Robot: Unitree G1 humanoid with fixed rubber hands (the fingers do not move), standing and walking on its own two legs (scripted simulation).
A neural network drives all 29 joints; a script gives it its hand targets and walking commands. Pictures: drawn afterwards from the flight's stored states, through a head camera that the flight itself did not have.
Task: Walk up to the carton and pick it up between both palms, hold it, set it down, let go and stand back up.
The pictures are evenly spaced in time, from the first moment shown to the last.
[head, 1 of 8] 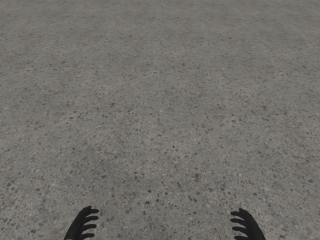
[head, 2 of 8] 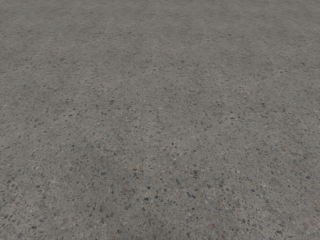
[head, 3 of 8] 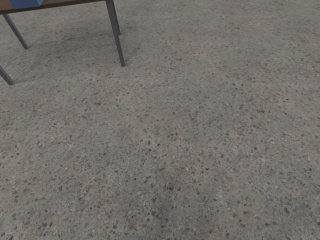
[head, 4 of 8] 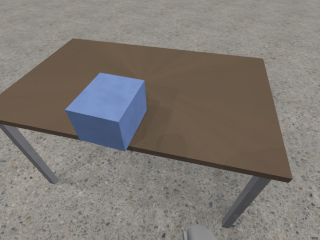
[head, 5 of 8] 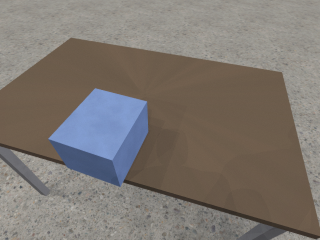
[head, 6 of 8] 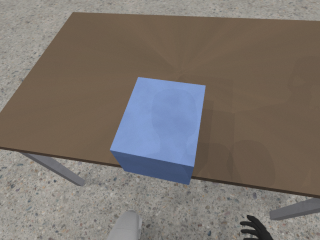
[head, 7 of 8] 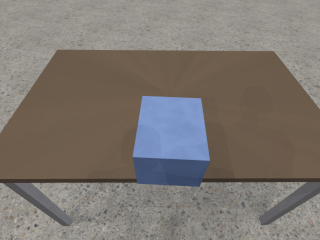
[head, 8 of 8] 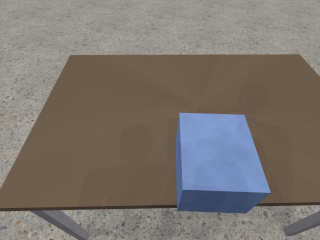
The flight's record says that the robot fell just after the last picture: no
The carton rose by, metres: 0.00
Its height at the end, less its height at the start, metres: +0.00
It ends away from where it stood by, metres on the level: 0.00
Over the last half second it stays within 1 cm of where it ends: yes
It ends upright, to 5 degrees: yes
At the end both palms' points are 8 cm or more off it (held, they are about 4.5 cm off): yes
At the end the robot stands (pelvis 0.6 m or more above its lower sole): yes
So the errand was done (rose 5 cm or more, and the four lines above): no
